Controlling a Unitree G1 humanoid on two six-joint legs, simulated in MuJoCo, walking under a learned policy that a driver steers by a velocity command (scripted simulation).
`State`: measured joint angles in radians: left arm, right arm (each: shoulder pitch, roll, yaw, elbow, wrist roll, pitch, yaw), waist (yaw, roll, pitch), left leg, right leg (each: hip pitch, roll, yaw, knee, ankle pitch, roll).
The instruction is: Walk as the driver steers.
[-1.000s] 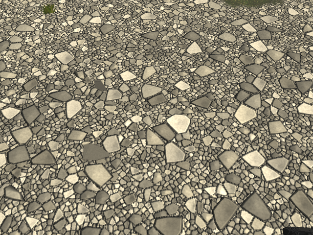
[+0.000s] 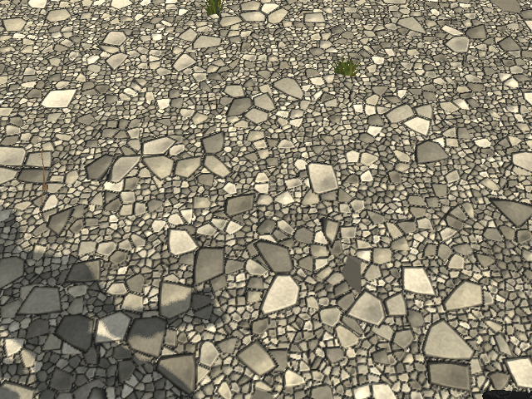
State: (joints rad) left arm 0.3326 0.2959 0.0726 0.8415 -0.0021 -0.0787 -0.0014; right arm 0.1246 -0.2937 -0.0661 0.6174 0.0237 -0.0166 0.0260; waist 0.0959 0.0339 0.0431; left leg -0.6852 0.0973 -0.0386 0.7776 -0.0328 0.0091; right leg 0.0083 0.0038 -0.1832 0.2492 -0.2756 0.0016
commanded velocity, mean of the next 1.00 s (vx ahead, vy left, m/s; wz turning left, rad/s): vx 0.50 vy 0.00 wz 0.33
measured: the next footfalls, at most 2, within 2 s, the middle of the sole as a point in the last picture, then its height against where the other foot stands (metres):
left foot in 0.14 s outside the picture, level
right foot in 0.62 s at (301, 356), level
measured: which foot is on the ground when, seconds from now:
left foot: up 0.00-0.12, down 0.14-0.64, up 0.66-1.00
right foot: down 0.00-0.12, up 0.14-0.60, down 0.62-1.00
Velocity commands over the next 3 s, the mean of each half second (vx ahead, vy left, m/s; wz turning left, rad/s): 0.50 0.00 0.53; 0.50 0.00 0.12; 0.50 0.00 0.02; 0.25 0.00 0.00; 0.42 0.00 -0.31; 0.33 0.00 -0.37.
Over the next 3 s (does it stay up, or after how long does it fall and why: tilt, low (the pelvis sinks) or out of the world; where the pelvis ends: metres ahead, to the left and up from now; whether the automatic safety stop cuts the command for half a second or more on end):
stays up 1.43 0.27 -0.01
